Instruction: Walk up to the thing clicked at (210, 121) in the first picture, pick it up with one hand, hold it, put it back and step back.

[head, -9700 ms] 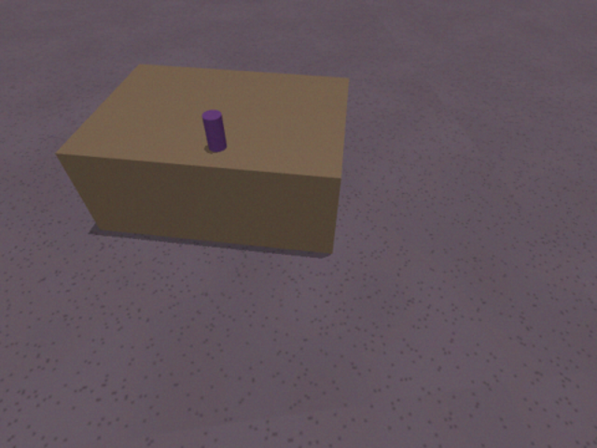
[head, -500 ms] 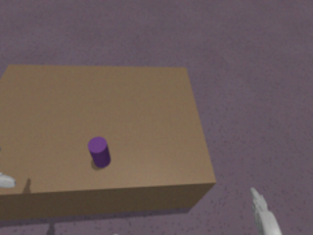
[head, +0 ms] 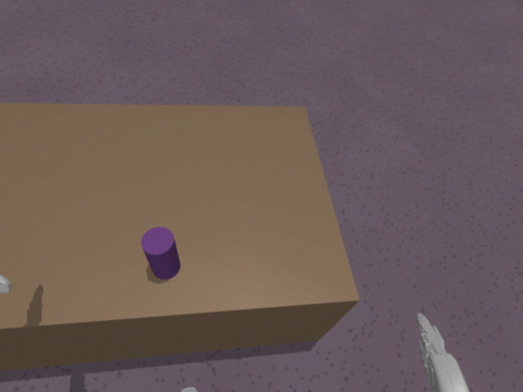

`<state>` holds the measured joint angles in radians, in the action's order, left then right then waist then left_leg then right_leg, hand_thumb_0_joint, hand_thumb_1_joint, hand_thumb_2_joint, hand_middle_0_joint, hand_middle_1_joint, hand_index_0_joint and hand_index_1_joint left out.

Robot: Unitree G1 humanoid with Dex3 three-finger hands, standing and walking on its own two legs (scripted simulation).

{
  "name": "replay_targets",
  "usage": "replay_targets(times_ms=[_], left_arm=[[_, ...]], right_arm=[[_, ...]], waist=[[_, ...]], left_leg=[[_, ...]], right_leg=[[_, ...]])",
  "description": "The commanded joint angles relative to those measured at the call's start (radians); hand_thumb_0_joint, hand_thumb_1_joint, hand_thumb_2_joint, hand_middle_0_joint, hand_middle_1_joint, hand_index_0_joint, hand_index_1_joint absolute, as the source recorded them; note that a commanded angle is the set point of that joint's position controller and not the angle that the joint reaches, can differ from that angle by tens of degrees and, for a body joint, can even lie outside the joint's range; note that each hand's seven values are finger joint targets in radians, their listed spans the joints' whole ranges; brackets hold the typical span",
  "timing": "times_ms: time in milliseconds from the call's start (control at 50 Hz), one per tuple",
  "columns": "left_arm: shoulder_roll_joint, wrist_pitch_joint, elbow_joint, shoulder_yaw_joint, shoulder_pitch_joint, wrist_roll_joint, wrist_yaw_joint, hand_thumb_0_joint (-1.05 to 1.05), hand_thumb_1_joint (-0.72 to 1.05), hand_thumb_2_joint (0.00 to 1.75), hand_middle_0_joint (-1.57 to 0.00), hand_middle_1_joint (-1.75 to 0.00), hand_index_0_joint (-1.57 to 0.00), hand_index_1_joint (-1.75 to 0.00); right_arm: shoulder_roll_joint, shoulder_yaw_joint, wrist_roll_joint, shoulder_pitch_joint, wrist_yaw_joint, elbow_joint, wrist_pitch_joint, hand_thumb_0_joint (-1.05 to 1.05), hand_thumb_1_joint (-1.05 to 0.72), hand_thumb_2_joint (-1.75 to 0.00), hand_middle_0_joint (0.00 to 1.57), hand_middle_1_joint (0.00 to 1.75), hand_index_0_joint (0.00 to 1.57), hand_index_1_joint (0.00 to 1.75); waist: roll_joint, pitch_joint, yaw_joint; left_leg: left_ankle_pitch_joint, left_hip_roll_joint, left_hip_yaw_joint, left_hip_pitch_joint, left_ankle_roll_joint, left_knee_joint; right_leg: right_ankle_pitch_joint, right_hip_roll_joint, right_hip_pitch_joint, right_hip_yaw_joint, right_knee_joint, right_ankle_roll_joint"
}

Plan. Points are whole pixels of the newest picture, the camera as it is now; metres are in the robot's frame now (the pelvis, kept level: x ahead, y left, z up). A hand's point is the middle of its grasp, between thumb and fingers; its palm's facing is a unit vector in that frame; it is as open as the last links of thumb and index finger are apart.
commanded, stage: go down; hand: left
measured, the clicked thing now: (162, 254) +0.47 +0.19 -0.24
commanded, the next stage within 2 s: approach in 0.34 s
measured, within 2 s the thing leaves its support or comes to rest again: neither
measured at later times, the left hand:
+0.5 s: hand out of the picture +0.37 +0.37 +0.05, palm faces +0.16 -0.99 -0.06, open 17.4 cm
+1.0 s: hand (87, 260) +0.40 +0.30 -0.13, palm faces +0.15 -0.98 +0.09, open 17.3 cm
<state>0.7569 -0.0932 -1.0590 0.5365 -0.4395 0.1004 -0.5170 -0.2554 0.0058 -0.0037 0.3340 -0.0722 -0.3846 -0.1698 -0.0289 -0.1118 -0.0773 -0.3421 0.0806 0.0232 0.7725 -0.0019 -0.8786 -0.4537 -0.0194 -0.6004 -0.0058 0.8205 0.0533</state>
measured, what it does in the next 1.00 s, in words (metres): lowers itself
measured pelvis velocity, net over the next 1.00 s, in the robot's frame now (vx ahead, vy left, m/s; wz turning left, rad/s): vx -0.03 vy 0.00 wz -0.03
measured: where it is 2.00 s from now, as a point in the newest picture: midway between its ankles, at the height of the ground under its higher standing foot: outside the picture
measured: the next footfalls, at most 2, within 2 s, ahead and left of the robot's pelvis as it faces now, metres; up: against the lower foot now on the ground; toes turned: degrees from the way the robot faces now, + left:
none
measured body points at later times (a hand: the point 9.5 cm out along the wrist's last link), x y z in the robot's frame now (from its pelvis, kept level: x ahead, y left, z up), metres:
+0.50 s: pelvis +0.00 +0.00 +0.00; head +0.07 +0.04 +0.44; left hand +0.36 +0.42 +0.06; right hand +0.15 -0.26 -0.04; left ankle +0.05 +0.12 -0.69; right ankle -0.03 -0.16 -0.69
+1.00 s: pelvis -0.03 +0.00 -0.08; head +0.14 +0.09 +0.32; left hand +0.39 +0.36 -0.14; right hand +0.14 -0.28 -0.04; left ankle +0.05 +0.12 -0.69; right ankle -0.03 -0.16 -0.69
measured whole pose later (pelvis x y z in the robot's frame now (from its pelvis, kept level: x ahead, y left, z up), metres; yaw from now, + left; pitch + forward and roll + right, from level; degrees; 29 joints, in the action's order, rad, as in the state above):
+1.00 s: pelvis -0.03 +0.00 -0.08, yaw -2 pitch +26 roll -6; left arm 0.73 -0.57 -1.17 0.70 -0.56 0.19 -0.50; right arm -0.29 -0.04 0.06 0.33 0.01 -0.08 -0.22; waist -0.11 -0.10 -0.27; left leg -0.45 0.11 -0.06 1.31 0.01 -1.30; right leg -0.59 0.02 -1.11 -0.05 1.25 0.04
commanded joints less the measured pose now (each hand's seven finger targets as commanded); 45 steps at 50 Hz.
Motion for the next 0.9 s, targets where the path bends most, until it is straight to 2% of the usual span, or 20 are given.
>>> replay_targets(times_ms=[0,120,180,200,220,240,320,340,380,420,440,460,520,540,580,660,700,760,780,880], left_arm=[[0.383,-0.064,0.205,0.068,-0.308,0.03,0.003,0.0,-0.52,0.07,-0.04,-0.03,-0.03,-0.04],[0.393,-0.066,0.2,0.071,-0.32,0.033,-0.008,0.0,-0.53,0.07,-0.05,-0.04,-0.04,-0.05],[0.396,-0.068,0.19,0.073,-0.325,0.036,-0.009,0.0,-0.52,0.07,-0.05,-0.04,-0.04,-0.05],[0.401,-0.069,0.196,0.065,-0.343,0.035,-0.009,0.0,-0.53,0.07,-0.05,-0.04,-0.04,-0.05],[0.421,-0.072,0.19,0.087,-0.337,0.033,-0.008,0.0,-0.51,0.07,-0.05,-0.04,-0.04,-0.04],[0.399,-0.071,0.185,0.071,-0.339,0.037,-0.01,0.0,-0.52,0.08,-0.05,-0.04,-0.04,-0.05],[0.416,-0.073,0.19,0.08,-0.363,0.04,-0.015,0.0,-0.51,0.07,-0.05,-0.04,-0.04,-0.05],[0.403,-0.07,0.193,0.068,-0.363,0.039,-0.015,0.0,-0.53,0.07,-0.05,-0.04,-0.04,-0.05],[0.422,-0.07,0.19,0.085,-0.363,0.041,-0.016,0.0,-0.53,0.07,-0.05,-0.04,-0.04,-0.05],[0.423,-0.071,0.201,0.085,-0.376,0.042,-0.015,0.0,-0.56,0.11,-0.06,-0.07,-0.04,-0.1],[0.417,-0.073,0.185,0.08,-0.38,0.042,-0.015,0.0,-0.53,0.03,-0.07,-0.06,-0.06,-0.07],[0.404,-0.075,0.137,0.087,-0.343,0.045,-0.013,0.0,-0.51,0.03,-0.06,-0.04,-0.04,-0.05],[0.337,-0.12,0.091,0.07,-0.35,0.07,-0.024,0.0,-0.5,0.03,-0.05,-0.04,-0.04,-0.05],[0.302,-0.144,0.083,0.053,-0.363,0.08,-0.033,0.0,-0.5,0.03,-0.05,-0.04,-0.04,-0.05],[0.31,-0.192,0.056,0.084,-0.351,0.093,-0.041,0.0,-0.51,0.02,-0.05,-0.04,-0.04,-0.05],[0.234,-0.303,0.042,0.083,-0.384,0.146,-0.06,0.0,-0.46,0.05,-0.03,-0.05,-0.03,-0.05],[0.222,-0.355,0.033,0.09,-0.372,0.157,-0.061,0.0,-0.46,0.04,-0.03,-0.05,-0.03,-0.05],[0.248,-0.423,0.049,0.117,-0.377,0.16,-0.049,0.0,-0.47,0.05,-0.03,-0.05,-0.03,-0.05],[0.267,-0.442,0.04,0.148,-0.354,0.16,-0.041,0.0,-0.48,0.04,-0.04,-0.05,-0.04,-0.05],[0.341,-0.537,0.116,0.215,-0.377,0.132,0.007,0.0,-0.5,0.04,-0.05,-0.05,-0.04,-0.06]], right_arm=[[-0.172,-0.083,-0.007,-0.011,-0.016,0.151,-0.057,0.0,0.53,-0.06,0.05,0.05,0.05,0.05],[-0.175,-0.086,-0.003,0.022,-0.017,0.146,-0.057,0.0,0.53,-0.06,0.05,0.05,0.05,0.05],[-0.17,-0.08,-0.005,-0.024,-0.015,0.16,-0.057,0.0,0.54,-0.05,0.05,0.05,0.05,0.05],[-0.168,-0.076,-0.006,-0.004,-0.015,0.147,-0.055,0.0,0.53,-0.06,0.05,0.05,0.05,0.05],[-0.177,-0.08,-0.005,-0.027,-0.017,0.171,-0.056,0.0,0.54,-0.05,0.05,0.05,0.05,0.05],[-0.172,-0.08,-0.005,-0.001,-0.016,0.148,-0.056,0.0,0.53,-0.06,0.05,0.05,0.05,0.05],[-0.186,-0.092,-0.006,-0.007,-0.019,0.161,-0.056,0.0,0.53,-0.05,0.05,0.05,0.05,0.05],[-0.174,-0.084,-0.004,0.0,-0.018,0.149,-0.053,0.0,0.53,-0.06,0.05,0.05,0.05,0.05],[-0.187,-0.096,-0.004,0.008,-0.019,0.137,-0.053,0.0,0.53,-0.06,0.05,0.05,0.05,0.05],[-0.179,-0.083,-0.006,-0.026,-0.016,0.174,-0.057,0.0,0.53,-0.05,0.05,0.05,0.05,0.05],[-0.185,-0.1,-0.004,-0.011,-0.019,0.146,-0.051,0.0,0.56,-0.05,0.05,0.05,0.05,0.05],[-0.177,-0.086,-0.004,-0.01,-0.015,0.137,-0.05,0.0,0.55,-0.05,0.05,0.05,0.05,0.05],[-0.131,-0.038,-0.006,-0.053,-0.006,0.119,-0.058,0.0,0.55,-0.05,0.05,0.05,0.05,0.05],[-0.127,-0.039,-0.004,-0.061,-0.004,0.121,-0.061,0.0,0.56,-0.05,0.05,0.05,0.05,0.05],[-0.165,-0.062,0.002,-0.075,-0.002,0.184,-0.07,0.0,0.56,-0.05,0.05,0.05,0.05,0.05],[-0.166,-0.074,0.013,-0.045,0.013,0.191,-0.081,0.0,0.58,-0.04,0.05,0.05,0.05,0.05],[-0.207,-0.114,0.018,-0.039,0.018,0.261,-0.09,0.0,0.58,-0.04,0.05,0.05,0.05,0.05],[-0.207,-0.121,0.028,0.022,0.032,0.29,-0.089,0.0,0.57,-0.04,0.05,0.05,0.05,0.05],[-0.219,-0.136,0.031,0.02,0.035,0.338,-0.093,0.0,0.57,-0.04,0.05,0.05,0.05,0.05],[-0.224,-0.152,0.048,0.056,0.061,0.444,-0.095,0.0,0.53,-0.05,0.05,0.05,0.05,0.05]], waist=[[0.216,-0.321,0.011],[0.216,-0.341,0.003],[0.212,-0.328,0.015],[0.214,-0.335,0.005],[0.212,-0.327,0.009],[0.208,-0.322,0.007],[0.208,-0.343,0.001],[0.211,-0.35,0.001],[0.227,-0.352,0.006],[0.235,-0.366,0.01],[0.214,-0.345,-0.002],[0.194,-0.322,0.005],[0.153,-0.261,-0.004],[0.142,-0.255,-0.016],[0.122,-0.289,-0.038],[0.132,-0.334,-0.077],[0.114,-0.37,-0.104],[0.17,-0.398,-0.116],[0.167,-0.429,-0.114],[0.275,-0.521,-0.125]], left_leg=[[0.247,-0.024,-0.035,-0.432,-0.009,0.098],[0.256,-0.025,-0.04,-0.443,-0.009,0.086],[0.243,-0.027,-0.038,-0.418,-0.01,0.085],[0.254,-0.03,-0.032,-0.419,-0.014,0.077],[0.225,-0.029,-0.034,-0.408,-0.011,0.081],[0.236,-0.029,-0.034,-0.41,-0.012,0.08],[0.246,-0.027,-0.037,-0.422,-0.013,0.074],[0.256,-0.031,-0.033,-0.424,-0.015,0.067],[0.264,-0.026,-0.041,-0.432,-0.01,0.071],[0.282,-0.021,-0.045,-0.445,-0.007,0.071],[0.263,-0.022,-0.044,-0.425,-0.011,0.067],[0.265,-0.022,-0.046,-0.396,-0.013,0.066],[0.193,-0.027,-0.042,-0.295,-0.022,0.044],[0.168,-0.026,-0.04,-0.277,-0.024,0.033],[0.165,-0.021,-0.051,-0.277,-0.023,0.01],[0.215,-0.013,-0.068,-0.251,-0.022,-0.076],[0.206,-0.011,-0.077,-0.243,-0.02,-0.113],[0.222,-0.011,-0.088,-0.216,-0.013,-0.172],[0.246,-0.012,-0.089,-0.219,-0.012,-0.197],[0.321,-0.012,-0.099,-0.18,-0.004,-0.302]], right_leg=[[0.224,0.044,-0.087,-0.034,-0.102,-0.055],[0.232,0.043,-0.095,-0.036,-0.097,-0.053],[0.223,0.042,-0.094,-0.035,-0.092,-0.055],[0.237,0.04,-0.093,-0.031,-0.094,-0.052],[0.216,0.041,-0.098,-0.031,-0.095,-0.053],[0.222,0.042,-0.099,-0.033,-0.091,-0.055],[0.228,0.044,-0.102,-0.033,-0.09,-0.052],[0.24,0.04,-0.101,-0.029,-0.091,-0.05],[0.232,0.044,-0.106,-0.035,-0.085,-0.053],[0.231,0.046,-0.106,-0.04,-0.081,-0.055],[0.225,0.046,-0.117,-0.038,-0.082,-0.054],[0.226,0.047,-0.115,-0.039,-0.076,-0.055],[0.183,0.047,-0.16,-0.037,-0.057,-0.053],[0.165,0.047,-0.178,-0.037,-0.048,-0.054],[0.163,0.051,-0.207,-0.042,-0.025,-0.052],[0.187,0.053,-0.3,-0.047,0.052,-0.055],[0.184,0.057,-0.343,-0.05,0.086,-0.057],[0.175,0.055,-0.413,-0.05,0.138,-0.063],[0.195,0.056,-0.421,-0.051,0.154,-0.063],[0.229,0.056,-0.494,-0.052,0.266,-0.068]])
